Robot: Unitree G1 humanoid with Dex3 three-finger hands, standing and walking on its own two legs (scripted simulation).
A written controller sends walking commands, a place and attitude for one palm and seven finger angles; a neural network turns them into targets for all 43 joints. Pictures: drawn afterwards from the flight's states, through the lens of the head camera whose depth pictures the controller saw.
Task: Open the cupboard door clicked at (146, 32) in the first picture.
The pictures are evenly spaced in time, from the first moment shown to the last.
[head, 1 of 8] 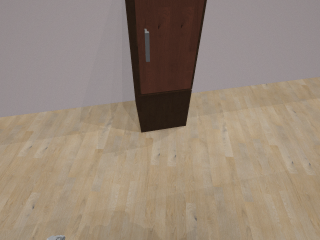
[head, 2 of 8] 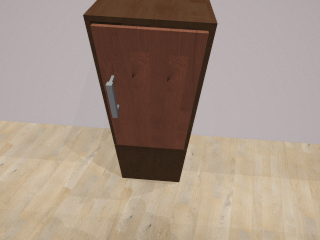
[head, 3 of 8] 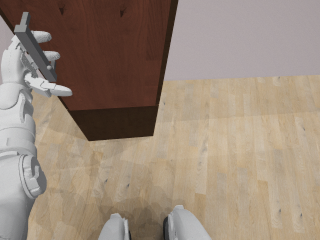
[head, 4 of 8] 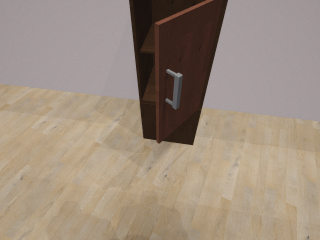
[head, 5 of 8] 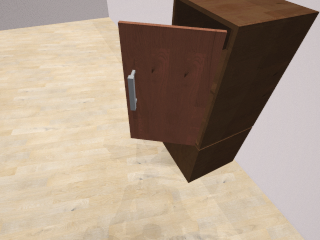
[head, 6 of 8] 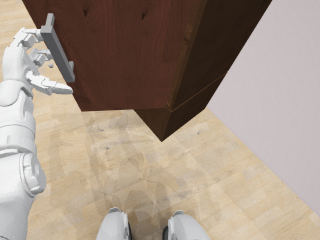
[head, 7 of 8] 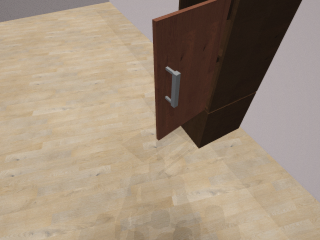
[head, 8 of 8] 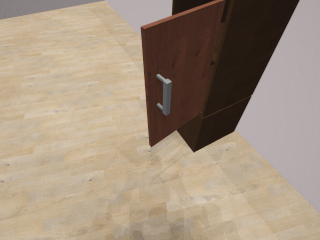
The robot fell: no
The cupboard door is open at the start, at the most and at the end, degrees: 0 100 100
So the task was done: yes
